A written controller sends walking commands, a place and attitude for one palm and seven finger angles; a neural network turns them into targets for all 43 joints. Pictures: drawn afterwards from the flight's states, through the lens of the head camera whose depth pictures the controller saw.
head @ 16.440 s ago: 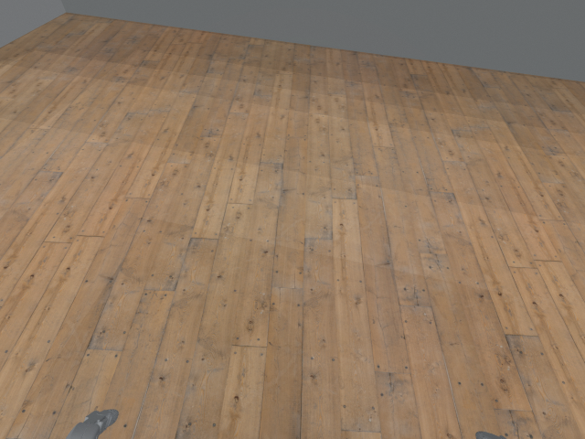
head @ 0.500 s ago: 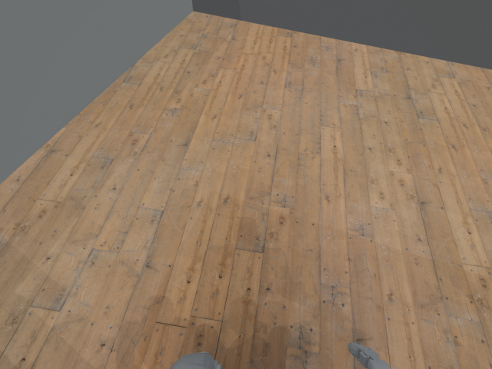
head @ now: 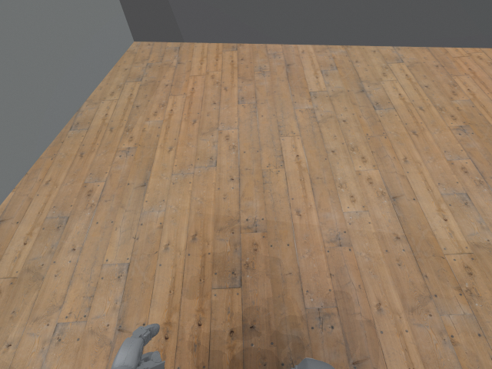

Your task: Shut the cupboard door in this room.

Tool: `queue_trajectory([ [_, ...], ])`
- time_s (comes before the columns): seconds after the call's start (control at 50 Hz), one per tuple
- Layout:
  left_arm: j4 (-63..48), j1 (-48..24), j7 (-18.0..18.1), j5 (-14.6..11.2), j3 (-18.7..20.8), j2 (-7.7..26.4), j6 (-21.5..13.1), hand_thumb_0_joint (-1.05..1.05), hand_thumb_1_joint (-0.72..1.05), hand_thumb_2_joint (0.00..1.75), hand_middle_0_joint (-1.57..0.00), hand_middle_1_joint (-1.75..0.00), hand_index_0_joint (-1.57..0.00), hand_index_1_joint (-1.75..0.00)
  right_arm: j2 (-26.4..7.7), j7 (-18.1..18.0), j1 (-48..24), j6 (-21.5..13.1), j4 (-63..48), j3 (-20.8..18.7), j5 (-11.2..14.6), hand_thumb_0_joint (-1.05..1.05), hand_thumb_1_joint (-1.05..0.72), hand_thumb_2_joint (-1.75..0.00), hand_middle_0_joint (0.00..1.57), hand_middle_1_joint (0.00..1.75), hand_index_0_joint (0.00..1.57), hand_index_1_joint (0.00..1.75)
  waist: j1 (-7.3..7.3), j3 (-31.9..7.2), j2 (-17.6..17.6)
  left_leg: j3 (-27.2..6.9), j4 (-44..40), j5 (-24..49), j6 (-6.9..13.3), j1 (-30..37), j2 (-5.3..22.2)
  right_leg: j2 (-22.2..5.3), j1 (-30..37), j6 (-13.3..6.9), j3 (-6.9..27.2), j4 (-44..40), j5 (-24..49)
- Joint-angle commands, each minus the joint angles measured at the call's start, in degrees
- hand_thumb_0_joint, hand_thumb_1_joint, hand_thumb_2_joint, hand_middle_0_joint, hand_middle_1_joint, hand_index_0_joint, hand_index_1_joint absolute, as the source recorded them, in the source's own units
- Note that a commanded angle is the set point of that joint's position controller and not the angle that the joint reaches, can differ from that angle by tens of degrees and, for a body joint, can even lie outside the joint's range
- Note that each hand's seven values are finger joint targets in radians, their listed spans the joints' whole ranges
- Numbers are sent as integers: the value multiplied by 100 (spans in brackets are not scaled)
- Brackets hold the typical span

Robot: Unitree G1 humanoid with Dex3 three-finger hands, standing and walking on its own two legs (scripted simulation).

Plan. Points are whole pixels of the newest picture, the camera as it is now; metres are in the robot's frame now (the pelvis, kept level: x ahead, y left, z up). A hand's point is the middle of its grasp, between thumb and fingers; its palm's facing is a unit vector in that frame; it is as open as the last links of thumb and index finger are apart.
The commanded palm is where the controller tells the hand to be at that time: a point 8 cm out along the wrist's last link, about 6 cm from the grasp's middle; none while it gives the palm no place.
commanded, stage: turn to face it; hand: left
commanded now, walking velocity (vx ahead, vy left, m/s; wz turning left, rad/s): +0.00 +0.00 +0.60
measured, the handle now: out of the picture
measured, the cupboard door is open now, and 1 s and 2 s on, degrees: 77 77 77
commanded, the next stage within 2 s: none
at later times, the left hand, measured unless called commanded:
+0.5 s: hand out of the picture -0.03 +0.27 -0.17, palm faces +0.34 -0.92 -0.22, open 7.4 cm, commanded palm none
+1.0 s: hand out of the picture -0.08 +0.20 -0.13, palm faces +0.56 -0.78 -0.27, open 7.4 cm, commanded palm none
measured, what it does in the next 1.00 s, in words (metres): steps on the spot, turning left: left foot, then right foot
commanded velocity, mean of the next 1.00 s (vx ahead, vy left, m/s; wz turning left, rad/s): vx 0.00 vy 0.00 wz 0.60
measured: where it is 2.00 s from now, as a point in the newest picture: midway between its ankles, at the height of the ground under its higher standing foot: outside the picture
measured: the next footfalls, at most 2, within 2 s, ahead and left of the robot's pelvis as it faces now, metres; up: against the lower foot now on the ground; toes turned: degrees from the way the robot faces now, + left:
left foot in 0.34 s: +0.00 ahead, +0.14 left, +0.00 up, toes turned +21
right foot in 0.90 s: +0.04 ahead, -0.10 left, +0.00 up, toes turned +30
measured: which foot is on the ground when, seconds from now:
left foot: up 0.00-0.32, down 0.34-0.90, up 0.92-1.00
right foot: down 0.00-0.34, up 0.36-0.88, down 0.90-1.00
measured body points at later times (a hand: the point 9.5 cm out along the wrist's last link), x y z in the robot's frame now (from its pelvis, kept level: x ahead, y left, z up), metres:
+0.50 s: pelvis -0.04 +0.04 +0.01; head -0.01 +0.09 +0.45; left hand -0.05 +0.32 -0.16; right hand +0.09 -0.19 -0.12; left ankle -0.04 +0.13 -0.73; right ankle +0.02 -0.11 -0.65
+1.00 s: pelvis -0.06 -0.02 +0.01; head -0.03 -0.03 +0.46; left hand -0.11 +0.24 -0.11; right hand +0.14 -0.21 -0.14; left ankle -0.08 +0.10 -0.67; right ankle +0.01 -0.12 -0.73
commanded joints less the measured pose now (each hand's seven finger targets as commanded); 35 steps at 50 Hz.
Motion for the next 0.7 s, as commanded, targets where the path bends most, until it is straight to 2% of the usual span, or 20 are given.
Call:
queue_trajectory([
  [0.0, -160, 670, 140, -52, 228, 1040, 161, 0, 90, 90, -20, -30, -20, -30, -388, 35, 133, 101, -409, -115, -20, 0, -90, -90, 20, 30, 20, 30, 412, -812, -1051, -369, 1241, 444, -80, -859, 145, -1692, 914, -391, 952, -1628, 2033],
  [0.06, -307, 318, 142, -18, 251, 977, 213, 0, 90, 90, -20, -30, -20, -30, -361, 109, 379, 226, -417, -178, -54, 0, -90, -90, 20, 30, 20, 30, 176, -662, -1218, -177, 1132, 950, -122, -691, 126, -1509, 320, -184, 444, -2038, 233],
  [0.1, -338, 305, 142, -6, 289, 976, 249, 0, 90, 90, -20, -30, -20, -30, -404, 133, 244, 264, -509, -223, -78, 0, -90, -90, 20, 30, 20, 30, 195, -516, -1277, -73, 1017, 1014, -153, -748, 134, -1531, 140, -176, 365, -2171, -447],
  [0.18, -411, 450, 166, 53, 393, 1061, 309, 0, 90, 90, -20, -30, -20, -30, -383, 172, -207, 239, -835, -265, -84, 0, -90, -90, 20, 30, 20, 30, 355, -411, -1327, 36, 209, 774, -147, -804, 182, -1724, 309, -276, 272, -2082, -676],
  [0.22, -459, 451, 179, 67, 442, 1162, 335, 0, 90, 90, -20, -30, -20, -30, -413, 184, -314, 196, -987, -263, -69, 0, -90, -90, 20, 30, 20, 30, 396, -520, -1299, 2, -315, 565, -99, -734, 244, -1899, 516, -330, 270, -1879, -596],
  [0.26, -462, 543, 173, 69, 456, 1239, 367, 0, 90, 90, -20, -30, -20, -30, -489, 183, -330, 154, -1097, -274, -51, 0, -90, -90, 20, 30, 20, 30, 390, -610, -1022, 124, -1111, 676, -58, -452, 160, -1914, 571, -269, 174, -1454, -400],
  [0.28, -482, 590, 151, 42, 457, 1249, 393, 0, 90, 90, -20, -30, -20, -30, -542, 176, -241, 132, -1100, -282, -60, 0, -90, -90, 20, 30, 20, 30, 325, -695, -793, 241, -1706, 1035, -43, -175, 45, -1794, 510, -153, 23, -1083, -399],
  [0.3, -529, 525, 130, -10, 449, 1207, 437, 0, 90, 90, -20, -30, -20, -30, -675, 180, -19, 97, -1064, -311, -71, 0, -90, -90, 20, 30, 20, 30, 177, -726, -276, 119, -2536, 1545, -2, 317, 44, -1602, 104, 66, -147, -448, -704],
  [0.32, -649, 538, 84, -63, 420, 921, 493, 0, 90, 90, -20, -30, -20, -30, -1147, 171, 149, 51, -1073, -401, -107, 0, -90, -90, 20, 30, 20, 30, 61, -501, 1240, -1487, -3615, 1444, 362, 391, 828, -890, -818, 446, -360, 843, -1464],
  [0.34, -957, 135, 26, -35, 341, 687, 544, 0, 90, 90, -20, -30, -20, -30, -1635, 128, 172, 33, -1198, -488, -143, 0, -90, -90, 20, 30, 20, 30, -99, -170, 2198, -2909, -4426, 1714, 869, 64, 1833, -224, -1623, 756, -121, 2202, -2211],
  [0.36, -997, -7, -25, 2, 368, 826, 590, 0, 90, 90, -20, -30, -20, -30, -1708, 87, -16, 25, -1203, -482, -161, 0, -90, -90, 20, 30, 20, 30, -14, -175, 1391, -2858, -4533, 1460, 1150, -347, 2016, -288, -1458, 646, 512, 2780, -1794],
  [0.38, -905, -19, -35, 34, 405, 782, 614, 0, 90, 90, -20, -30, -20, -30, -1605, 15, -293, -17, -1219, -445, -158, 0, -90, -90, 20, 30, 20, 30, 97, -264, 1445, -2661, -4433, 1808, 987, -222, 1585, -265, -1650, 657, 771, 3077, -1387],
  [0.4, -828, 69, -53, 25, 437, 837, 600, 0, 90, 90, -20, -30, -20, -30, -1489, -16, -614, -39, -1289, -399, -128, 0, -90, -90, 20, 30, 20, 30, 237, -367, 1287, -2275, -4169, 2170, 842, 7, 1275, -188, -1728, 685, 882, 3281, -1055],
  [0.42, -745, 242, -70, 13, 437, 911, 567, 0, 90, 90, -20, -30, -20, -30, -1398, -22, -806, -75, -1356, -346, -114, 0, -90, -90, 20, 30, 20, 30, 325, -478, 933, -1924, -3951, 2658, 803, 244, 1063, -148, -1682, 707, 925, 3308, -802],
  [0.44, -631, 456, -91, 3, 444, 919, 535, 0, 90, 90, -20, -30, -20, -30, -1356, -30, -862, -116, -1373, -315, -83, 0, -90, -90, 20, 30, 20, 30, 397, -690, 724, -1695, -3835, 3029, 749, 534, 907, -106, -1617, 748, 916, 3314, -600],
  [0.46, -550, 598, -82, -3, 434, 943, 520, 0, 90, 90, -20, -30, -20, -30, -1367, -37, -788, -135, -1367, -320, -74, 0, -90, -90, 20, 30, 20, 30, 385, -939, 508, -1600, -3723, 3391, 776, 892, 820, -60, -1599, 789, 954, 3298, -525],
  [0.52, -541, 534, -23, -33, 388, 989, 488, 0, 90, 90, -20, -30, -20, -30, -1401, -47, -393, -153, -1244, -349, -58, 0, -90, -90, 20, 30, 20, 30, 223, -1234, 119, -1779, -3492, 4489, 975, 1637, 880, 17, -1653, 881, 1047, 3114, -678],
  [0.56, -582, 472, 11, -54, 364, 995, 484, 0, 90, 90, -20, -30, -20, -30, -1424, -44, -295, -135, -1216, -360, -60, 0, -90, -90, 20, 30, 20, 30, 175, -1204, 119, -1938, -3453, 4778, 1081, 1758, 929, 32, -1618, 920, 1102, 2929, -820],
  [0.6, -627, 363, 37, -76, 344, 1000, 493, 0, 90, 90, -20, -30, -20, -30, -1452, -28, -285, -101, -1202, -378, -74, 0, -90, -90, 20, 30, 20, 30, 122, -1092, 212, -2166, -3470, 4645, 1198, 1630, 959, 54, -1443, 929, 1120, 2619, -1038],
  [0.68, -707, 258, 63, -108, 319, 990, 517, 0, 90, 90, -20, -30, -20, -30, -1515, 2, -442, -15, -1228, -413, -103, 0, -90, -90, 20, 30, 20, 30, 92, -860, 444, -2644, -3594, 3836, 1302, 1104, 925, 157, -979, 865, 1147, 1910, -1343],
])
